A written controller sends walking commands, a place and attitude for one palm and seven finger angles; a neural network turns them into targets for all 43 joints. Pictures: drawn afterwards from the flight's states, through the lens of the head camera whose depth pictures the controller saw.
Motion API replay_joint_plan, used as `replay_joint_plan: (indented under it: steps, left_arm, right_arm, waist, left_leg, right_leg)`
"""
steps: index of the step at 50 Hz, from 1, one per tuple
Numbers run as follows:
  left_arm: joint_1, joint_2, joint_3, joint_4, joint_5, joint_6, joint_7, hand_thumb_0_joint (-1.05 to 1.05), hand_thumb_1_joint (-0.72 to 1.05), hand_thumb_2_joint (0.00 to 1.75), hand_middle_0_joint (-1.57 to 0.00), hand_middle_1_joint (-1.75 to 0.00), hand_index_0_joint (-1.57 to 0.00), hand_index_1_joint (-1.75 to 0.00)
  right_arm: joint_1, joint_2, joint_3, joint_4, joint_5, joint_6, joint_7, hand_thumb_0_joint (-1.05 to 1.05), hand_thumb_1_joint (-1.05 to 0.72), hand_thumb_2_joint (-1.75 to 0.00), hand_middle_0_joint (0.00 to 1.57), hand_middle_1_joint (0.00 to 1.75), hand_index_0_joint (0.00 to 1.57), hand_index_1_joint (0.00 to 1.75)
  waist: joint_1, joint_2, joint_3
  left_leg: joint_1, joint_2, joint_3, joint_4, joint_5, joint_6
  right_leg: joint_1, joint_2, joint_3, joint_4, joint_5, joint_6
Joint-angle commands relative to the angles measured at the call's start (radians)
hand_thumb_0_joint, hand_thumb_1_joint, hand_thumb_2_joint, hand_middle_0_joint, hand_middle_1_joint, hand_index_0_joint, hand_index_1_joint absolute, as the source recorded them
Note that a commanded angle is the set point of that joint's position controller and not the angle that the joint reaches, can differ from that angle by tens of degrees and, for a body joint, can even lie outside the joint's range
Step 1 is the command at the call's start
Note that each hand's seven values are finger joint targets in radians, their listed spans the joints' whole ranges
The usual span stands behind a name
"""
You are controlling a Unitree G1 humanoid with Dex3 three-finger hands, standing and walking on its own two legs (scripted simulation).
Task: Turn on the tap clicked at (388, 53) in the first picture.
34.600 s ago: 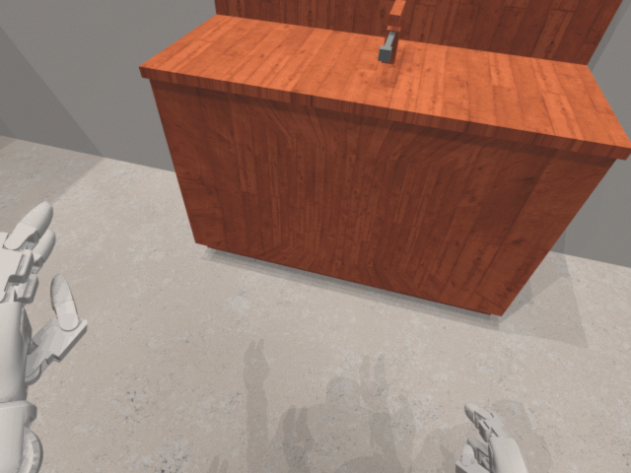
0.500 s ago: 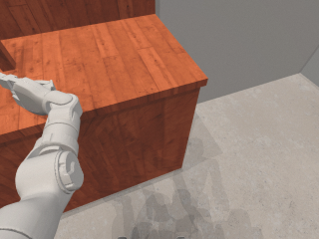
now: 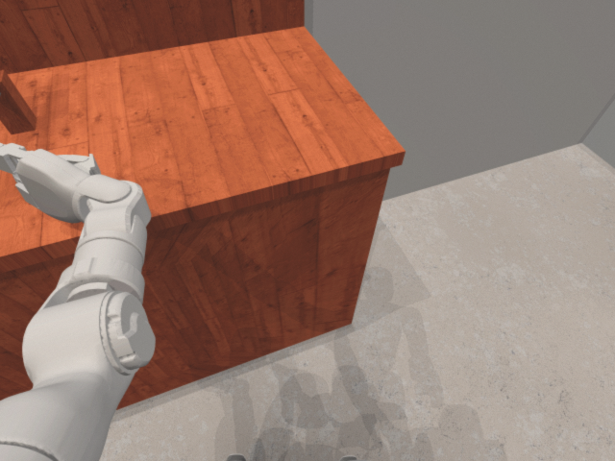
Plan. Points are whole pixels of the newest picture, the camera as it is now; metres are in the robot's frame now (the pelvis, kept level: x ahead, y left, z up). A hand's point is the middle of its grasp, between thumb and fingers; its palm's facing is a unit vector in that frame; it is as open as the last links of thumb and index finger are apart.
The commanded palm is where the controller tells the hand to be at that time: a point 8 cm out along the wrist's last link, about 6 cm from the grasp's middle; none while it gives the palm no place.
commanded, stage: push the lever round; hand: left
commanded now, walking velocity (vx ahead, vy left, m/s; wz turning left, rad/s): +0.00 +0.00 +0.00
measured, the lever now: out of the picture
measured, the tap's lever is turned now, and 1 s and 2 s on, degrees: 0 0 0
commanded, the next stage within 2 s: none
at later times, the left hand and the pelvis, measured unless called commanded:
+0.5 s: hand (91, 163) +0.48 +0.25 +0.14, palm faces +0.86 -0.49 -0.13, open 8.5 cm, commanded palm +0.49 +0.27 +0.14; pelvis +0.00 +0.01 +0.00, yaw +0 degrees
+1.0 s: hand (92, 163) +0.48 +0.25 +0.14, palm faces +0.86 -0.49 -0.13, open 8.5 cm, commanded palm +0.49 +0.26 +0.14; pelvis +0.01 +0.01 +0.00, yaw +0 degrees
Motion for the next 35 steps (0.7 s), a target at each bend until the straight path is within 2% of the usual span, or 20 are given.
replay_joint_plan:
  steps: [1,2,5,6,7,8,10,13,14,15,17,19,22,25,27,29,30,33,34,35]
  left_arm:
    - [-0.623,0.273,-0.135,-0.253,0.056,-0.061,-0.122,0.00,0.90,0.90,-0.15,-0.15,-0.15,-0.15]
    - [-0.606,0.279,-0.125,-0.238,0.048,-0.062,-0.122,0.00,0.90,0.90,-0.15,-0.15,-0.15,-0.15]
    - [-0.631,0.277,-0.123,-0.273,0.043,-0.068,-0.117,0.00,0.90,0.90,-0.15,-0.15,-0.15,-0.15]
    - [-0.632,0.261,-0.134,-0.280,0.040,-0.070,-0.116,0.00,0.90,0.90,-0.15,-0.15,-0.15,-0.15]
    - [-0.622,0.273,-0.118,-0.270,0.037,-0.069,-0.114,0.00,0.90,0.90,-0.15,-0.15,-0.15,-0.15]
    - [-0.611,0.272,-0.118,-0.260,0.036,-0.068,-0.114,0.00,0.90,0.90,-0.15,-0.15,-0.15,-0.15]
    - [-0.615,0.289,-0.105,-0.273,0.035,-0.070,-0.113,0.00,0.90,0.90,-0.15,-0.15,-0.15,-0.15]
    - [-0.610,0.281,-0.106,-0.268,0.038,-0.071,-0.109,0.00,0.90,0.90,-0.15,-0.15,-0.15,-0.15]
    - [-0.602,0.268,-0.113,-0.264,0.038,-0.068,-0.107,0.00,0.90,0.90,-0.15,-0.15,-0.15,-0.15]
    - [-0.616,0.283,-0.104,-0.270,0.041,-0.070,-0.107,0.00,0.90,0.90,-0.15,-0.15,-0.15,-0.15]
    - [-0.619,0.279,-0.106,-0.278,0.044,-0.072,-0.103,0.00,0.90,0.90,-0.15,-0.15,-0.15,-0.15]
    - [-0.613,0.242,-0.128,-0.269,0.047,-0.071,-0.101,0.00,0.90,0.90,-0.15,-0.15,-0.15,-0.15]
    - [-0.596,0.274,-0.097,-0.256,0.049,-0.072,-0.096,0.00,0.90,0.90,-0.15,-0.15,-0.15,-0.15]
    - [-0.627,0.253,-0.119,-0.281,0.057,-0.077,-0.097,0.00,0.90,0.90,-0.15,-0.15,-0.15,-0.15]
    - [-0.607,0.229,-0.133,-0.260,0.054,-0.075,-0.095,0.00,0.90,0.90,-0.15,-0.15,-0.15,-0.15]
    - [-0.607,0.227,-0.133,-0.269,0.052,-0.074,-0.094,0.00,0.90,0.90,-0.15,-0.15,-0.15,-0.15]
    - [-0.613,0.256,-0.115,-0.272,0.056,-0.077,-0.093,0.00,0.90,0.90,-0.15,-0.15,-0.15,-0.15]
    - [-0.617,0.193,-0.160,-0.274,0.056,-0.077,-0.093,0.00,0.90,0.90,-0.15,-0.15,-0.15,-0.15]
    - [-0.612,0.207,-0.148,-0.272,0.054,-0.077,-0.092,0.00,0.90,0.90,-0.15,-0.15,-0.15,-0.15]
    - [-0.604,0.219,-0.140,-0.261,0.055,-0.074,-0.094,0.00,0.90,0.90,-0.15,-0.15,-0.15,-0.15]
  right_arm:
    - [0.054,-0.138,-0.038,-0.071,0.008,-0.034,-0.013,0.00,-0.90,-0.90,0.20,0.30,0.20,0.30]
    - [0.055,-0.142,-0.038,-0.068,0.009,-0.035,-0.015,0.00,-0.90,-0.90,0.20,0.30,0.20,0.30]
    - [0.048,-0.141,-0.042,-0.066,0.008,-0.035,-0.015,0.00,-0.90,-0.90,0.20,0.30,0.20,0.30]
    - [0.051,-0.139,-0.038,-0.069,0.010,-0.038,-0.014,0.00,-0.90,-0.90,0.20,0.30,0.20,0.30]
    - [0.050,-0.139,-0.038,-0.069,0.008,-0.038,-0.013,0.00,-0.90,-0.90,0.20,0.30,0.20,0.30]
    - [0.051,-0.140,-0.036,-0.068,0.008,-0.038,-0.013,0.00,-0.90,-0.90,0.20,0.30,0.20,0.30]
    - [0.044,-0.142,-0.039,-0.066,0.007,-0.034,-0.013,0.00,-0.90,-0.90,0.20,0.30,0.20,0.30]
    - [0.044,-0.139,-0.037,-0.070,0.007,-0.035,-0.012,0.00,-0.90,-0.90,0.20,0.30,0.20,0.30]
    - [0.039,-0.139,-0.037,-0.071,0.007,-0.035,-0.012,0.00,-0.90,-0.90,0.20,0.30,0.20,0.30]
    - [0.044,-0.140,-0.038,-0.065,0.006,-0.033,-0.013,0.00,-0.90,-0.90,0.20,0.30,0.20,0.30]
    - [0.044,-0.139,-0.037,-0.070,0.006,-0.033,-0.012,0.00,-0.90,-0.90,0.20,0.30,0.20,0.30]
    - [0.041,-0.135,-0.036,-0.072,0.005,-0.036,-0.010,0.00,-0.90,-0.90,0.20,0.30,0.20,0.30]
    - [0.046,-0.140,-0.037,-0.073,0.002,-0.035,-0.013,0.00,-0.90,-0.90,0.20,0.30,0.20,0.30]
    - [0.043,-0.138,-0.040,-0.069,0.001,-0.032,-0.013,0.00,-0.90,-0.90,0.20,0.30,0.20,0.30]
    - [0.043,-0.137,-0.036,-0.072,0.003,-0.036,-0.014,0.00,-0.90,-0.90,0.20,0.30,0.20,0.30]
    - [0.039,-0.137,-0.036,-0.074,0.002,-0.037,-0.015,0.00,-0.90,-0.90,0.20,0.30,0.20,0.30]
    - [0.042,-0.141,-0.039,-0.069,0.000,-0.035,-0.016,0.00,-0.90,-0.90,0.20,0.30,0.20,0.30]
    - [0.042,-0.135,-0.035,-0.071,0.002,-0.040,-0.016,0.00,-0.90,-0.90,0.20,0.30,0.20,0.30]
    - [0.043,-0.138,-0.036,-0.071,0.001,-0.040,-0.016,0.00,-0.90,-0.90,0.20,0.30,0.20,0.30]
    - [0.042,-0.140,-0.037,-0.066,0.000,-0.037,-0.017,0.00,-0.90,-0.90,0.20,0.30,0.20,0.30]
  waist:
    - [-0.062,0.017,-0.282]
    - [-0.061,-0.012,-0.266]
    - [-0.053,0.014,-0.302]
    - [-0.057,0.018,-0.300]
    - [-0.052,0.014,-0.295]
    - [-0.053,-0.018,-0.290]
    - [-0.046,0.005,-0.295]
    - [-0.049,-0.020,-0.287]
    - [-0.050,-0.017,-0.281]
    - [-0.046,0.001,-0.287]
    - [-0.048,0.000,-0.293]
    - [-0.053,0.000,-0.274]
    - [-0.048,-0.036,-0.276]
    - [-0.049,0.016,-0.291]
    - [-0.055,0.000,-0.265]
    - [-0.052,-0.008,-0.275]
    - [-0.048,0.008,-0.288]
    - [-0.058,0.009,-0.269]
    - [-0.057,-0.003,-0.279]
    - [-0.052,0.016,-0.272]
  left_leg:
    - [0.095,-0.029,0.078,-0.055,-0.046,0.041]
    - [0.091,-0.029,0.078,-0.056,-0.051,0.042]
    - [0.107,-0.032,0.077,-0.058,-0.039,0.041]
    - [0.120,-0.032,0.080,-0.062,-0.031,0.043]
    - [0.111,-0.032,0.080,-0.060,-0.033,0.041]
    - [0.095,-0.032,0.079,-0.060,-0.035,0.041]
    - [0.096,-0.035,0.076,-0.058,-0.035,0.039]
    - [0.098,-0.034,0.079,-0.063,-0.031,0.041]
    - [0.097,-0.035,0.083,-0.061,-0.031,0.041]
    - [0.102,-0.035,0.079,-0.063,-0.031,0.039]
    - [0.114,-0.034,0.081,-0.065,-0.027,0.041]
    - [0.126,-0.035,0.086,-0.069,-0.025,0.043]
    - [0.109,-0.036,0.085,-0.068,-0.026,0.044]
    - [0.144,-0.035,0.085,-0.076,-0.025,0.043]
    - [0.149,-0.034,0.088,-0.083,-0.036,0.044]
    - [0.142,-0.036,0.092,-0.077,-0.030,0.045]
    - [0.141,-0.037,0.089,-0.079,-0.035,0.043]
    - [0.167,-0.035,0.092,-0.089,-0.029,0.044]
    - [0.161,-0.035,0.090,-0.086,-0.028,0.045]
    - [0.161,-0.036,0.088,-0.088,-0.033,0.042]
  right_leg:
    - [0.173,-0.097,0.205,-0.231,-0.042,0.112]
    - [0.169,-0.097,0.205,-0.237,-0.055,0.114]
    - [0.186,-0.096,0.204,-0.234,-0.034,0.110]
    - [0.183,-0.094,0.198,-0.228,-0.012,0.110]
    - [0.186,-0.095,0.198,-0.228,-0.015,0.111]
    - [0.199,-0.099,0.204,-0.231,-0.012,0.116]
    - [0.203,-0.101,0.211,-0.235,-0.022,0.113]
    - [0.202,-0.098,0.198,-0.231,-0.013,0.114]
    - [0.199,-0.100,0.204,-0.234,-0.012,0.116]
    - [0.200,-0.098,0.202,-0.232,-0.014,0.111]
    - [0.191,-0.093,0.192,-0.224,-0.010,0.108]
    - [0.175,-0.087,0.181,-0.225,-0.005,0.106]
    - [0.186,-0.088,0.180,-0.223,-0.008,0.109]
    - [0.173,-0.080,0.168,-0.220,-0.009,0.099]
    - [0.150,-0.073,0.156,-0.217,-0.029,0.098]
    - [0.165,-0.078,0.168,-0.223,-0.020,0.102]
    - [0.174,-0.078,0.168,-0.223,-0.029,0.098]
    - [0.150,-0.071,0.152,-0.217,-0.010,0.095]
    - [0.160,-0.072,0.155,-0.219,-0.007,0.097]
    - [0.152,-0.071,0.152,-0.217,-0.018,0.094]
